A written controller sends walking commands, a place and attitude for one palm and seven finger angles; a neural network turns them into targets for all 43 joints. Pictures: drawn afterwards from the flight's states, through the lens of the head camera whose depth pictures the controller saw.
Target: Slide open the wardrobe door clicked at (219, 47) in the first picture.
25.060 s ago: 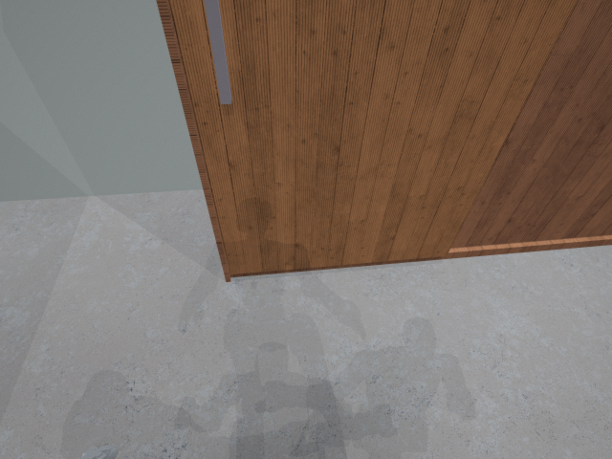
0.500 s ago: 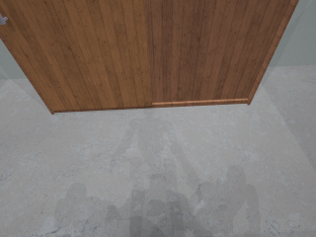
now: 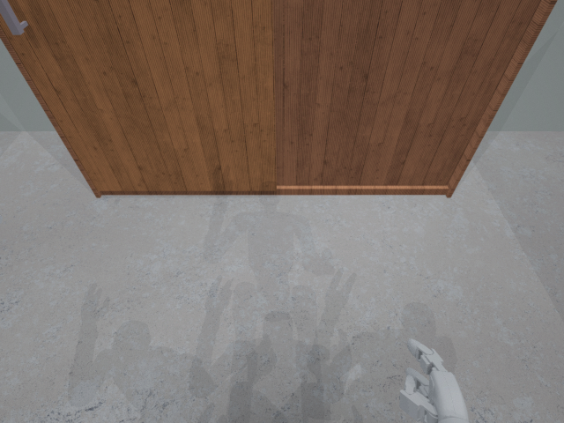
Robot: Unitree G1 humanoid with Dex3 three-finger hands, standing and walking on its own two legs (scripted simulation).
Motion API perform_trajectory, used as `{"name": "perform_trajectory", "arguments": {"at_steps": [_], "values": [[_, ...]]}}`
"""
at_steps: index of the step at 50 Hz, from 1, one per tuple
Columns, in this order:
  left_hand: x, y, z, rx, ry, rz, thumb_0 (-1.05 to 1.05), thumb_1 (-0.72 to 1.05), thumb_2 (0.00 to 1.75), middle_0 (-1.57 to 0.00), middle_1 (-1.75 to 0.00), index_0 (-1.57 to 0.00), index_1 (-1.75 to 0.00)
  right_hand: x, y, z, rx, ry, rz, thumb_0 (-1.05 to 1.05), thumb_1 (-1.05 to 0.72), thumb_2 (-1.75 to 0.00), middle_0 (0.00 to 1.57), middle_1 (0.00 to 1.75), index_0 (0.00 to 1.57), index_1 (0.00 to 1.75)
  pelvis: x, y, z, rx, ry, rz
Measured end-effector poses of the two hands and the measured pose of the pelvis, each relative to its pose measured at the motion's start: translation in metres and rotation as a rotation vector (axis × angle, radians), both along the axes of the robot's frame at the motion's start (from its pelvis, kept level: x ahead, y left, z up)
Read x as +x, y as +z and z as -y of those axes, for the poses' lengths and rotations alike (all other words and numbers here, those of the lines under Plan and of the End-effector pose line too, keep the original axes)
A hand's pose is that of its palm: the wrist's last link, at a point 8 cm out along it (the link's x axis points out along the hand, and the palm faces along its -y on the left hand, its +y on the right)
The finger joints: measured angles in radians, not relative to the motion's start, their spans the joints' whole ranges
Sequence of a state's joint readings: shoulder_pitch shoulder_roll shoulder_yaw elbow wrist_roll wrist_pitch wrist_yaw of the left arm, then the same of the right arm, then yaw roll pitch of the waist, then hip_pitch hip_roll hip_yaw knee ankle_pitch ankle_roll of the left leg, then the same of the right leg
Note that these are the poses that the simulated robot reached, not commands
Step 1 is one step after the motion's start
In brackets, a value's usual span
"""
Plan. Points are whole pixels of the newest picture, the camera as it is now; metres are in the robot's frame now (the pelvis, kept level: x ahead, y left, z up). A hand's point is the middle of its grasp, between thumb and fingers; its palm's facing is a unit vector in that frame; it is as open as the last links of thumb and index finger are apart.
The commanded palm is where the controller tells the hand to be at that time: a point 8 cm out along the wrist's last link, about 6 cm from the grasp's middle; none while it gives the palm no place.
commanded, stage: step back with the hand held close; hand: left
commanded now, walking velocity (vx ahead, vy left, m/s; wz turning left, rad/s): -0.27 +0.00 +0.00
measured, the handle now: out of the picture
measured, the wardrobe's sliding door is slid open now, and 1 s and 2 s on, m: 0.00 0.00 0.00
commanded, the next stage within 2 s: stop stepping back and stand still in 0.94 s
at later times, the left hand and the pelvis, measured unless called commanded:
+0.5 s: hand (19, 338) +0.15 +0.25 +0.18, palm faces +0.41 -0.74 -0.54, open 7.4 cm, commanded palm +0.08 +0.28 +0.19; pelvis -0.06 -0.01 -0.01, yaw +0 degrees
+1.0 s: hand out of the picture +0.01 +0.22 +0.17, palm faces +0.38 -0.80 -0.47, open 7.4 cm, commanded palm -0.05 +0.26 +0.19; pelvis -0.19 -0.02 +0.00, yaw -1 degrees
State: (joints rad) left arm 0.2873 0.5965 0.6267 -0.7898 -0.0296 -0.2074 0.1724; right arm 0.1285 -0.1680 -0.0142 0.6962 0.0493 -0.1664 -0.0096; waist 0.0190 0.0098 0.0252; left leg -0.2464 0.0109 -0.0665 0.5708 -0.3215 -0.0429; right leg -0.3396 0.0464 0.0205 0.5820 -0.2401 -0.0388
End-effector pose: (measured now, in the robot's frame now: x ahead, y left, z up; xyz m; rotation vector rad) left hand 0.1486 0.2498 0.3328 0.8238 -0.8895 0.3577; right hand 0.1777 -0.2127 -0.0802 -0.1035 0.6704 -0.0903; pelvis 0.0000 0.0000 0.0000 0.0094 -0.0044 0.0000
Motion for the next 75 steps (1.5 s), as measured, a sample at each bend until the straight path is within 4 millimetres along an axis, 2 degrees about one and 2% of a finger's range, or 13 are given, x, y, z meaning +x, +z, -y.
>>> {"name": "perform_trajectory", "arguments": {"at_steps": [3,6,10,13,17,23,27,33,44,53,58,69,75], "values": [[0.023,-0.014,-0.010,-0.065,0.003,-0.128,-0.01,0.75,0.82,-0.18,-0.29,-0.17,-0.29,0.033,0.012,-0.011,0.122,-0.027,0.129,0.01,-0.91,-0.90,0.20,0.30,0.20,0.29,0.000,0.001,-0.002,0.001,0.004,-0.005],[0.042,-0.076,-0.035,-0.233,0.085,-0.429,-0.01,0.83,0.86,-0.18,-0.29,-0.18,-0.29,0.040,0.021,-0.013,0.159,-0.020,0.156,0.01,-0.91,-0.90,0.20,0.30,0.20,0.29,-0.005,0.005,-0.001,0.031,0.005,-0.012],[0.020,-0.164,-0.034,-0.411,0.146,-0.781,0.00,0.88,0.88,-0.19,-0.30,-0.19,-0.30,0.018,0.026,0.000,0.045,0.016,0.078,0.01,-0.90,-0.90,0.20,0.30,0.20,0.29,-0.012,0.010,0.000,0.059,-0.011,-0.036],[-0.009,-0.192,-0.018,-0.493,0.104,-0.886,0.02,0.89,0.89,-0.21,-0.30,-0.20,-0.30,-0.011,0.022,0.015,-0.102,0.036,-0.034,0.01,-0.90,-0.90,0.20,0.30,0.20,0.30,-0.018,0.008,-0.003,0.049,0.006,-0.047],[-0.030,-0.178,-0.022,-0.425,0.049,-0.779,0.02,0.88,0.89,-0.22,-0.30,-0.21,-0.30,-0.049,0.005,0.030,-0.218,0.010,-0.159,0.01,-0.90,-0.90,0.20,0.30,0.20,0.30,-0.032,-0.003,-0.007,0.035,0.023,-0.010],[-0.035,-0.132,-0.037,-0.289,0.141,-0.539,0.02,0.89,0.90,-0.22,-0.30,-0.21,-0.30,-0.083,-0.014,0.021,-0.122,0.010,-0.174,0.02,-0.90,-0.90,0.20,0.30,0.20,0.29,-0.049,-0.005,0.003,0.022,0.015,0.028],[-0.036,-0.133,-0.021,-0.312,0.089,-0.550,0.02,0.90,0.90,-0.21,-0.30,-0.20,-0.30,-0.096,-0.019,0.016,-0.055,-0.012,-0.160,0.02,-0.90,-0.90,0.20,0.30,0.20,0.29,-0.069,-0.004,0.005,0.019,0.004,0.011],[-0.057,-0.139,-0.005,-0.296,0.004,-0.652,0.02,0.89,0.90,-0.22,-0.30,-0.21,-0.30,-0.123,0.002,0.015,-0.071,-0.056,-0.138,0.02,-0.90,-0.90,0.20,0.30,0.20,0.30,-0.096,0.005,0.003,0.054,-0.029,-0.012],[-0.140,-0.132,-0.037,-0.332,0.085,-0.542,0.02,0.89,0.90,-0.22,-0.30,-0.21,-0.30,-0.185,0.005,0.020,-0.146,-0.031,-0.135,0.02,-0.90,-0.90,0.20,0.30,0.20,0.29,-0.155,0.003,-0.001,0.002,0.000,0.005],[-0.193,-0.142,0.016,-0.369,0.054,-0.578,0.02,0.89,0.90,-0.21,-0.30,-0.20,-0.30,-0.225,-0.008,0.027,-0.056,0.045,-0.089,0.02,-0.90,-0.90,0.20,0.30,0.20,0.30,-0.216,-0.001,0.033,0.011,-0.033,-0.022],[-0.218,-0.132,0.037,-0.316,0.033,-0.622,0.02,0.89,0.90,-0.22,-0.30,-0.21,-0.30,-0.260,0.007,0.047,-0.055,-0.002,-0.083,0.02,-0.90,-0.90,0.20,0.30,0.20,0.30,-0.252,0.009,0.047,0.065,-0.039,-0.021],[-0.301,-0.129,0.031,-0.331,0.070,-0.572,0.01,0.89,0.90,-0.22,-0.30,-0.21,-0.30,-0.363,0.012,0.110,-0.186,-0.070,-0.112,0.01,-0.90,-0.90,0.20,0.30,0.20,0.29,-0.309,0.007,0.051,0.043,0.004,-0.017],[-0.338,-0.131,0.033,-0.307,0.139,-0.539,0.02,0.89,0.90,-0.22,-0.30,-0.21,-0.30,-0.405,-0.012,0.112,-0.130,-0.071,-0.146,0.02,-0.90,-0.90,0.20,0.30,0.20,0.29,-0.333,0.002,0.067,0.051,0.033,0.035]]}}
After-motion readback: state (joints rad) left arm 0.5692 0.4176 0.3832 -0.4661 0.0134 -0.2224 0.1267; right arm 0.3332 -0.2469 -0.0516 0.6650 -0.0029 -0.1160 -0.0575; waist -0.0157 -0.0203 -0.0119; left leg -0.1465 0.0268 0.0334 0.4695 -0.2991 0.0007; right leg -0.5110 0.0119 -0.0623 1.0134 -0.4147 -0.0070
